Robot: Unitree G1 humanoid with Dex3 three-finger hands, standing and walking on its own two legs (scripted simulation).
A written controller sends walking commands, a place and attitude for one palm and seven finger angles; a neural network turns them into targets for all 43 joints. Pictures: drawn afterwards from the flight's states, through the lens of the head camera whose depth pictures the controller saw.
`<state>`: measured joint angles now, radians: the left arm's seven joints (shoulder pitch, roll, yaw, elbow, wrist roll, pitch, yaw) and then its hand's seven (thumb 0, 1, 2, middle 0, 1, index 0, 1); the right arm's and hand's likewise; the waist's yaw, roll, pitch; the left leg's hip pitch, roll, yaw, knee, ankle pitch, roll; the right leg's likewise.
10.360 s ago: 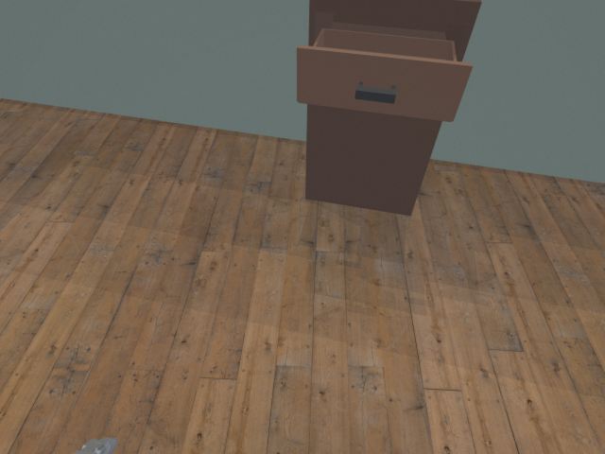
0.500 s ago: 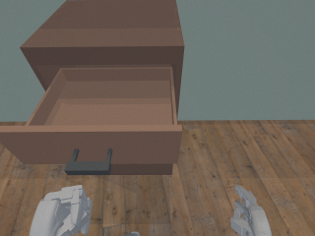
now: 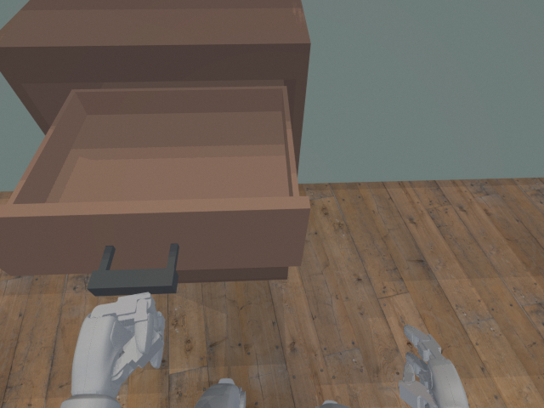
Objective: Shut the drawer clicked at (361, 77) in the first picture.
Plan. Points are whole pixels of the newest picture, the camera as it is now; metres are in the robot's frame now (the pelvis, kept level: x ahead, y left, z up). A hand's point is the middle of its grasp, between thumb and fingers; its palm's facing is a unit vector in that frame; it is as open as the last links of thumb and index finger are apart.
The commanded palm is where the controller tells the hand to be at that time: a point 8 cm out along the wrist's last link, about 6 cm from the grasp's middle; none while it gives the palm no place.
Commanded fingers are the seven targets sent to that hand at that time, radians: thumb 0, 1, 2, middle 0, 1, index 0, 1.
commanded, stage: bring the fist close to the handle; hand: left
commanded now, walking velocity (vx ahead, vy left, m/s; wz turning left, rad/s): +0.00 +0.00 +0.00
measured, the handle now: (138, 266) +0.30 +0.20 +0.06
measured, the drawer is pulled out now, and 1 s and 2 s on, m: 0.28 0.27 0.13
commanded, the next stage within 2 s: push the drawer shut in 0.48 s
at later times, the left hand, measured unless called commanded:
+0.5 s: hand (161, 335) +0.21 +0.15 +0.05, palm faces +0.08 -1.00 -0.03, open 3.3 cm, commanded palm +0.18 +0.21 +0.06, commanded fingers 0.00 0.90 0.90 -1.40 -1.60 -1.40 -1.60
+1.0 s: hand (157, 316) +0.23 +0.16 +0.05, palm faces +0.06 -1.00 -0.04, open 2.9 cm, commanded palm +0.23 +0.22 +0.06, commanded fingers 0.00 0.90 0.90 -1.40 -1.60 -1.40 -1.60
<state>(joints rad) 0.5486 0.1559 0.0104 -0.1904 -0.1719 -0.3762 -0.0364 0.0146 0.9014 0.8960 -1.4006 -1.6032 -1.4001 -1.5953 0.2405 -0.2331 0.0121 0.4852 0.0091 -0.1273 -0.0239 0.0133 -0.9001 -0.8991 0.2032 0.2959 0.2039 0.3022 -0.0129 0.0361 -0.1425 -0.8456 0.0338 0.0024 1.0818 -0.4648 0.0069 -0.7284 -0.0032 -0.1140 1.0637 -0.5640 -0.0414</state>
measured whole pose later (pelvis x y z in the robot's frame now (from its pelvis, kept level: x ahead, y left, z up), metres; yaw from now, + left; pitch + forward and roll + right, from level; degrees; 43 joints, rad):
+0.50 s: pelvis +0.00 +0.00 -0.01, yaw +0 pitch +15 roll -2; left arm 0.55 0.15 -0.01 -0.19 -0.15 -0.39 0.00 0.01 0.90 0.90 -1.40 -1.60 -1.40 -1.60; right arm 0.23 -0.22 0.02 0.46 0.01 -0.08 -0.02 0.01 -0.90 -0.90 0.20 0.30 0.20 0.30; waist -0.01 0.03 -0.16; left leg -0.90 0.03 0.00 1.12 -0.48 0.01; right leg -0.78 0.00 -0.11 1.10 -0.58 -0.04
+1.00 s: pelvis +0.00 +0.00 -0.01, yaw +0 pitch +15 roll -2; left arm 0.37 0.20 0.04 -0.06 -0.19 -0.39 -0.05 -0.05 0.83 0.93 -1.40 -1.60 -1.40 -1.60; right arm 0.23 -0.25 0.02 0.51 0.01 -0.09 -0.03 0.01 -0.90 -0.90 0.20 0.30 0.20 0.30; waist -0.01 0.03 -0.15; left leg -0.91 0.03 -0.01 1.13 -0.47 0.01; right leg -0.78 0.00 -0.13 1.10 -0.57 -0.04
